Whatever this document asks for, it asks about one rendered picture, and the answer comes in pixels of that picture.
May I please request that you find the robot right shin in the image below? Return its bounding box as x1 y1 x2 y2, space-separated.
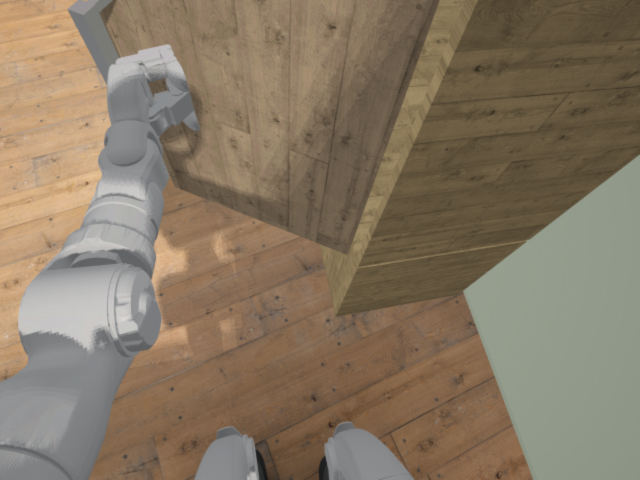
329 422 355 480

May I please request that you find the robot left forearm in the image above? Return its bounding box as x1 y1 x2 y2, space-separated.
18 120 169 355

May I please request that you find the handle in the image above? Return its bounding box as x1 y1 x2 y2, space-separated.
67 0 150 85

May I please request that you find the cupboard door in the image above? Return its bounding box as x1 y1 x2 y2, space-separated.
99 0 440 255

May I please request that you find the robot left upper arm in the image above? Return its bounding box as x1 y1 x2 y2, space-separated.
0 263 161 480

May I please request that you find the right robot thigh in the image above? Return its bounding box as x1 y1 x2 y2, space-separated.
324 428 414 480

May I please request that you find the left robot hand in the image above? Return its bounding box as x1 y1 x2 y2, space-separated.
107 44 200 138

